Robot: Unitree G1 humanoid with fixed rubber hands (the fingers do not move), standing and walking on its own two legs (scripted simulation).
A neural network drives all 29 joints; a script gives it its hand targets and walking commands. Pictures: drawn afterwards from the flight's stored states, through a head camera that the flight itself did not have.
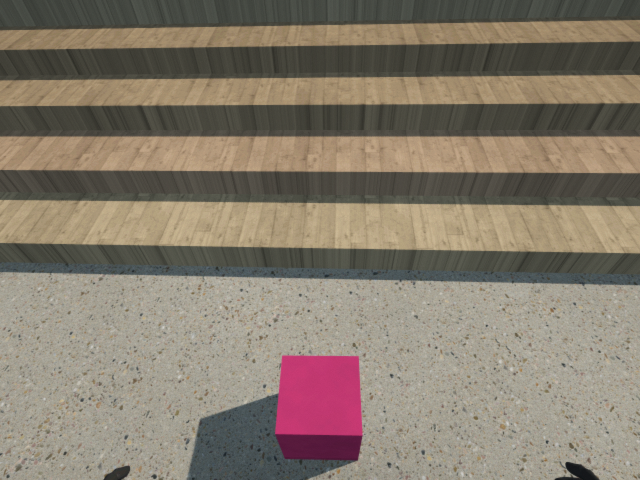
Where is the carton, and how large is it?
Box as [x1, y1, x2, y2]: [275, 355, 362, 459]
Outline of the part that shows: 282,355 275,434 284,457 311,459 357,459 362,435 358,356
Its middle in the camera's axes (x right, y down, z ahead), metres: +0.01 +0.48 +1.09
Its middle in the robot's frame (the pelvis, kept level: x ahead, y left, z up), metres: +0.42 +0.04 -0.66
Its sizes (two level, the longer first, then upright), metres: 0.210 0.200 0.250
